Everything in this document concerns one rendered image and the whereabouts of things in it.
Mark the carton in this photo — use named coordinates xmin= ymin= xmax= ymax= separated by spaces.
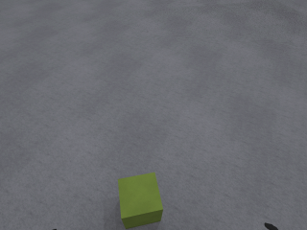
xmin=118 ymin=172 xmax=163 ymax=229

